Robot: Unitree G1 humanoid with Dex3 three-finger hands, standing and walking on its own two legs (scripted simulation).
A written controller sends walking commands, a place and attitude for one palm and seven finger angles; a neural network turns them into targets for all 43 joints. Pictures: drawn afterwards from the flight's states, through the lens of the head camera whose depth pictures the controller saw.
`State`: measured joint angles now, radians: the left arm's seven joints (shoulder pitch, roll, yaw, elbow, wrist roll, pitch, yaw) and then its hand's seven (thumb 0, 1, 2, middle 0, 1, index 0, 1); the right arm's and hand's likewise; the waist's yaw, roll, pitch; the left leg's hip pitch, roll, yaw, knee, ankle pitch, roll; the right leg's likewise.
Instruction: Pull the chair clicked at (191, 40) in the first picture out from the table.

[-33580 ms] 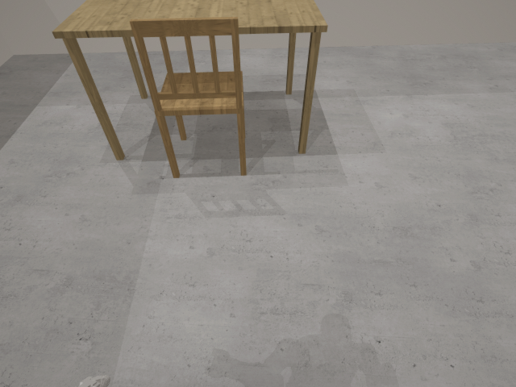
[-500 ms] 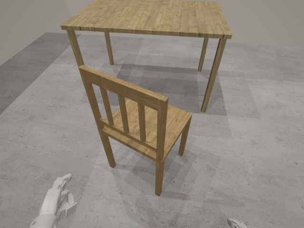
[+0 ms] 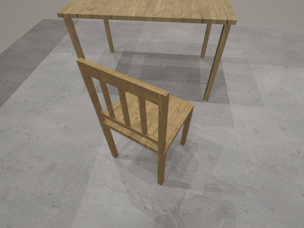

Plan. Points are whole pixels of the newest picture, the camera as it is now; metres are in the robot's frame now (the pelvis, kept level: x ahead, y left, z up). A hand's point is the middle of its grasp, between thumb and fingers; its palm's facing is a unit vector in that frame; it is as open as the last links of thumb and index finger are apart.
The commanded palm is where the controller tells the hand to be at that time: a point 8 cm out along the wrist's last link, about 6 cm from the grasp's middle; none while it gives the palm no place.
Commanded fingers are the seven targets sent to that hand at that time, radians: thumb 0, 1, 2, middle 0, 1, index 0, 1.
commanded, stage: let the arm hang, fingers relaxed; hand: left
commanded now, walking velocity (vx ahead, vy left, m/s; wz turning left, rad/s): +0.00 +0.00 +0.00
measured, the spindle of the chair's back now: (124, 107) +0.60 +0.17 -0.13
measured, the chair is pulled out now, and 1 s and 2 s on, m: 0.59 0.59 0.59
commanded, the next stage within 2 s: look to check the result in 0.42 s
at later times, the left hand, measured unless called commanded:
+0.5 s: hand out of the picture +0.01 +0.15 -0.17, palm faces +0.00 -0.98 -0.18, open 7.3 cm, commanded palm none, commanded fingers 0.00 0.90 0.90 -0.20 -0.30 -0.20 -0.30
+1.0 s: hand out of the picture +0.01 +0.14 -0.17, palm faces +0.01 -0.98 -0.18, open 7.4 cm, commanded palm none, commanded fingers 0.00 0.90 0.90 -0.20 -0.30 -0.20 -0.30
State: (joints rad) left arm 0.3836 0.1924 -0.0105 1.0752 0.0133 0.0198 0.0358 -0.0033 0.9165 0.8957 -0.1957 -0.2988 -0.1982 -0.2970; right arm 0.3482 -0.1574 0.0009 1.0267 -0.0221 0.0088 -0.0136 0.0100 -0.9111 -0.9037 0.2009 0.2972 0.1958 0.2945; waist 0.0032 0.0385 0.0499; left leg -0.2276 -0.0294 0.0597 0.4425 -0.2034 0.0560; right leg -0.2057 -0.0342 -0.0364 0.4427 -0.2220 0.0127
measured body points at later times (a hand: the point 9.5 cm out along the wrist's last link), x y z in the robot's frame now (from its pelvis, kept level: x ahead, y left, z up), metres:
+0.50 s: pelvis +0.01 -0.01 +0.00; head +0.03 -0.02 +0.45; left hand +0.01 +0.20 -0.16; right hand -0.01 -0.22 -0.16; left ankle +0.02 +0.08 -0.74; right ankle +0.01 -0.13 -0.74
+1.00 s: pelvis +0.02 -0.01 +0.00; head +0.04 -0.02 +0.45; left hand +0.01 +0.20 -0.16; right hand -0.01 -0.22 -0.16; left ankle +0.02 +0.08 -0.74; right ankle +0.01 -0.13 -0.74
